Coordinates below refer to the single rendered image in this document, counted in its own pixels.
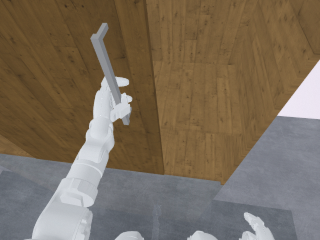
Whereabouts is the wardrobe door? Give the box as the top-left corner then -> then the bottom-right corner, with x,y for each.
0,0 -> 165,175
0,135 -> 25,152

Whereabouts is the robot left upper arm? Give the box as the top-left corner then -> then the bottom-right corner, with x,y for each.
24,201 -> 93,240

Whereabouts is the right robot hand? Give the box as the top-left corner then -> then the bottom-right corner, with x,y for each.
239,212 -> 275,240

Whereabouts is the handle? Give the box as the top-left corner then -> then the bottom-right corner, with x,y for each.
90,23 -> 132,125

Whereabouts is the left robot hand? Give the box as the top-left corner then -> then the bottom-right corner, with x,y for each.
93,76 -> 133,123

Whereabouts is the left robot forearm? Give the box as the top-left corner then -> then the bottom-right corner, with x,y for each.
32,117 -> 115,239

